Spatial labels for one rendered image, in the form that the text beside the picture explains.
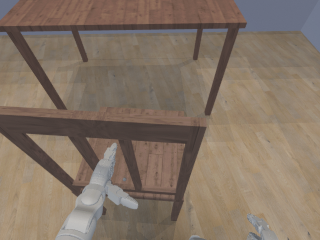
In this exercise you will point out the chair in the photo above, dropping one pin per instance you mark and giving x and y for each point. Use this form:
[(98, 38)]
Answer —
[(150, 150)]

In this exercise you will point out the robot right shin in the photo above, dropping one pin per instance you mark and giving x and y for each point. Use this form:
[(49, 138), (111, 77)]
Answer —
[(194, 236)]

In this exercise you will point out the robot left hand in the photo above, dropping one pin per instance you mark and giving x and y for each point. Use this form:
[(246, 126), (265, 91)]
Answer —
[(102, 176)]

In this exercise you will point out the robot right hand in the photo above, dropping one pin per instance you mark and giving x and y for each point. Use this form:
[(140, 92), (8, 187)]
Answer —
[(261, 227)]

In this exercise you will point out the table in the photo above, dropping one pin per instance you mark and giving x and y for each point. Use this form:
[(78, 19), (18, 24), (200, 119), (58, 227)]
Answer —
[(110, 15)]

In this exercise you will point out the left robot forearm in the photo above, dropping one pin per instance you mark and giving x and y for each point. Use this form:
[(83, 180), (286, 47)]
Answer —
[(81, 223)]

